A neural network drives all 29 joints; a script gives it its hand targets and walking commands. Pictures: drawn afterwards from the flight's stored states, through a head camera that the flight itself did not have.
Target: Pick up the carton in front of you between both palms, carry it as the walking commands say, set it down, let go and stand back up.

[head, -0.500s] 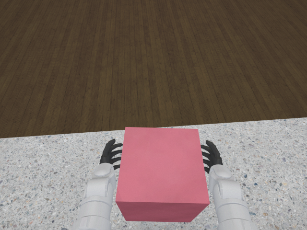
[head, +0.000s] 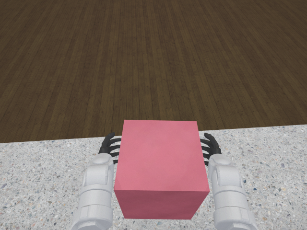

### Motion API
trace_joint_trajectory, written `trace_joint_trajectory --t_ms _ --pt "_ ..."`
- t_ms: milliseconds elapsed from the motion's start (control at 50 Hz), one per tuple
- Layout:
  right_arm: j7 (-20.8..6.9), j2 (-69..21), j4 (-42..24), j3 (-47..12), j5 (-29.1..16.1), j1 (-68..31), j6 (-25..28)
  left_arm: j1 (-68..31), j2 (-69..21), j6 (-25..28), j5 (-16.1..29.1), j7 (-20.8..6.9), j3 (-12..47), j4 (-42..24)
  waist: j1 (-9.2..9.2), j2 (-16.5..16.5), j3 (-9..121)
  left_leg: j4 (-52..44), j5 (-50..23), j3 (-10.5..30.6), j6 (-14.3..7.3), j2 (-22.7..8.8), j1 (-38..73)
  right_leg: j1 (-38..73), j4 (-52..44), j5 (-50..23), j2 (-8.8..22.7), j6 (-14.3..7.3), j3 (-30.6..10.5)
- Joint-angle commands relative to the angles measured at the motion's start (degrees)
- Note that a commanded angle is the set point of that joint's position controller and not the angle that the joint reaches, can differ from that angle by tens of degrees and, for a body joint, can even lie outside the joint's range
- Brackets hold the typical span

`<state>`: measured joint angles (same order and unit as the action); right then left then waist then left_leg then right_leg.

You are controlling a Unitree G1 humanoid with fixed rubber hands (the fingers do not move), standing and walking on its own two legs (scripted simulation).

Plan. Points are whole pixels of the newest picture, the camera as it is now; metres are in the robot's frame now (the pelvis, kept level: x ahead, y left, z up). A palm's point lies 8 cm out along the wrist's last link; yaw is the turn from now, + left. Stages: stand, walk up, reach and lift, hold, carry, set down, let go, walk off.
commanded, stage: reach and lift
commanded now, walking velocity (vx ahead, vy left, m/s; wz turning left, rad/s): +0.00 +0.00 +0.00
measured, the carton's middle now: (159, 172) +0.30 +0.00 -0.05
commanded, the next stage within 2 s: hold in 0.66 s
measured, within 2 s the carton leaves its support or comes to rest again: neither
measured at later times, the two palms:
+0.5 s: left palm (105, 154) +0.31 +0.15 +0.04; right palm (214, 154) +0.31 -0.15 +0.04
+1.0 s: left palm (102, 153) +0.30 +0.15 +0.06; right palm (216, 153) +0.30 -0.15 +0.06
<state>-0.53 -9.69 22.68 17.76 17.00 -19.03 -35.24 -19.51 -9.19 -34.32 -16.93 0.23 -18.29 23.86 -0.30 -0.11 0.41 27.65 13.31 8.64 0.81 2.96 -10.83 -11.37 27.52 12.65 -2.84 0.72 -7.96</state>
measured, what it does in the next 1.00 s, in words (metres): stands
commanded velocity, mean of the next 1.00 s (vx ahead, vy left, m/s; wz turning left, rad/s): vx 0.00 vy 0.00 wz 0.00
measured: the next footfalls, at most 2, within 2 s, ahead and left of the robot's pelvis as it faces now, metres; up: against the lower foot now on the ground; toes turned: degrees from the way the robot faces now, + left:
right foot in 1.80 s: +0.27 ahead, -0.11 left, +0.00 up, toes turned -8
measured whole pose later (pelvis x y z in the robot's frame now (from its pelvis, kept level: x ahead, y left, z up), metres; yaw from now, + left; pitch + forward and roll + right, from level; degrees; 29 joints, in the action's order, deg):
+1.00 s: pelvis +0.01 +0.00 +0.01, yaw +0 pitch -7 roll +0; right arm -0.8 -8.9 14.6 13.3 15.9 -16.0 -43.9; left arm -16.0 -8.9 -43.3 -16.2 0.1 -14.1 15.0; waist 0.0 -0.1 0.1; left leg 21.4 11.6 8.0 0.4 2.4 -2.6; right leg -3.1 21.2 10.9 -2.3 0.6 -7.8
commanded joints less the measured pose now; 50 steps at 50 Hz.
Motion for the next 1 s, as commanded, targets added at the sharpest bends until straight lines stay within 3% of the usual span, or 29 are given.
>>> trace_joint_trajectory --t_ms 0,340,620,720,860,980 --pt "-13.9 -55.4 1.4 -32.3 -13.4 -31.1 1.2 -31.1 -56.0 0.7 13.3 -15.2 32.0 1.7 0.05 0.0 14.5 -5.8 -1.7 -4.7 -0.5 2.1 1.6 6.0 -5.1 -2.6 -1.8 -0.2 4.1" --pt "-13.4 -53.6 -5.1 -34.7 -14.9 -23.3 -1.0 -23.5 -54.4 -1.5 15.0 -14.4 35.1 -5.4 0.06 -0.1 15.0 -7.7 -13.5 -4.2 0.2 2.6 6.8 10.3 -7.0 -14.0 -2.5 0.5 3.8" --pt "-13.5 -52.4 -8.5 -35.5 -15.5 -21.8 -3.0 -22.0 -54.1 -3.6 15.9 -14.1 35.9 -8.7 -0.09 -0.1 13.4 -8.6 -14.2 -3.8 0.4 2.5 8.0 10.9 -7.9 -14.0 -2.7 0.4 3.7" --pt "-13.3 -53.4 -13.2 -39.7 -17.9 -22.7 -4.5 -22.5 -54.2 -5.1 18.1 -13.9 39.5 -13.5 0.31 0.0 16.1 -8.9 -17.3 -3.7 0.5 2.5 10.3 13.0 -8.3 -17.0 -2.7 0.8 3.6" --pt "-13.0 -50.5 -9.6 -34.8 -15.3 -22.4 -7.1 -22.9 -51.0 -7.8 15.6 -14.0 35.2 -10.3 0.27 -0.1 7.9 -10.6 -7.2 -4.5 0.2 2.2 7.5 10.2 -9.9 -7.2 -2.3 0.2 3.9" --pt "-13.4 -52.3 -9.4 -35.2 -15.8 -26.4 -6.7 -27.2 -52.5 -7.4 16.2 -14.6 35.8 -10.5 0.15 -0.1 10.5 -9.8 -6.7 -4.5 0.1 2.1 7.7 10.6 -9.3 -6.9 -2.2 0.1 3.9"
